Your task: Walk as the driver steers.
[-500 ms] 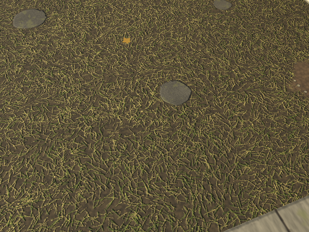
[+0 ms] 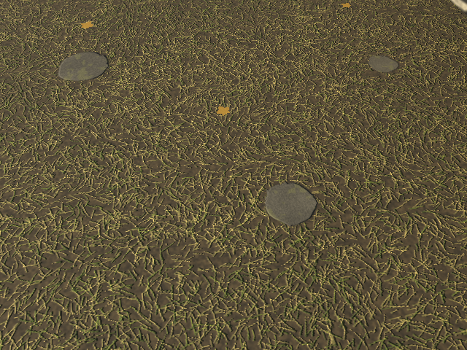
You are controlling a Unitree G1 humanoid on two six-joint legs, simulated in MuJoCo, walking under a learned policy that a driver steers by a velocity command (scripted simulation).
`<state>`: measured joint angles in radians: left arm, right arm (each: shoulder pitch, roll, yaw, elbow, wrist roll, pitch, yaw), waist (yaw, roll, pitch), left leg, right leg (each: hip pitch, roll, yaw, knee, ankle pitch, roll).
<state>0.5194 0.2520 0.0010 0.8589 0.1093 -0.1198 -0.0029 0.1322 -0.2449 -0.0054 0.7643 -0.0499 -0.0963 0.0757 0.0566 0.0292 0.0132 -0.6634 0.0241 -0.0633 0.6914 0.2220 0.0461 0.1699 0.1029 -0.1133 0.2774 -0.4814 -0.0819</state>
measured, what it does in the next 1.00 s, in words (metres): goes down, turning left: left foot 0.17 m lower, then right foot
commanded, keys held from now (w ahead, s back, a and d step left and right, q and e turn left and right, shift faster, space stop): w+q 0.08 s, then q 0.92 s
